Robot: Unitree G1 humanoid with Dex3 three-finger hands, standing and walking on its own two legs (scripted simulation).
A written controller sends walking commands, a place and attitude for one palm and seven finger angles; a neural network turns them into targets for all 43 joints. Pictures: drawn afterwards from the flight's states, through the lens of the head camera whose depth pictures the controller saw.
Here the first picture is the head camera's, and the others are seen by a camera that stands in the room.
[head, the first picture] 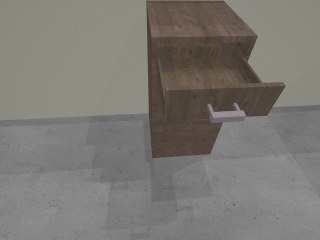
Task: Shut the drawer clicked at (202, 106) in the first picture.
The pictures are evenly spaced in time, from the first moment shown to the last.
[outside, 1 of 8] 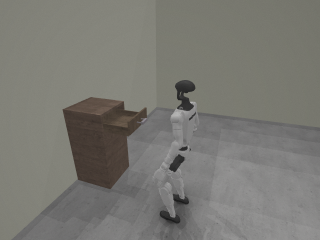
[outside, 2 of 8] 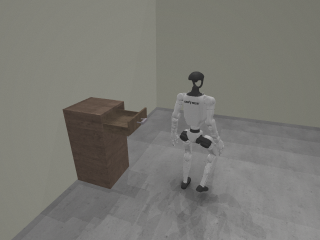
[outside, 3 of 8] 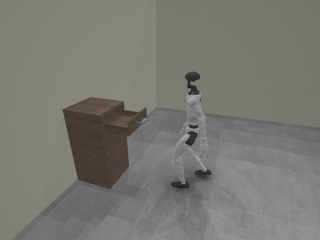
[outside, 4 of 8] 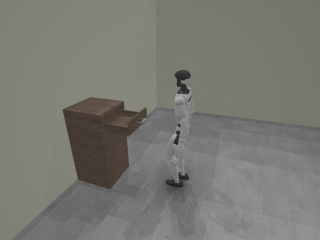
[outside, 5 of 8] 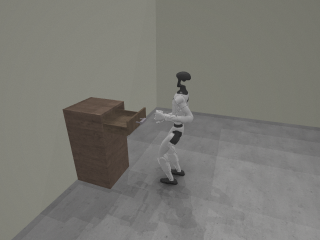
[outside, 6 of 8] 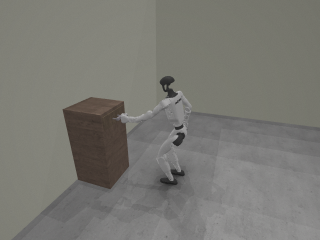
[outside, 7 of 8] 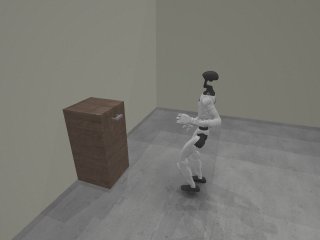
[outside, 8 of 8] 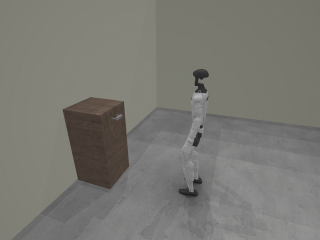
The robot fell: no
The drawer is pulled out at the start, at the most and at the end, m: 0.29 0.29 0.00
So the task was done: yes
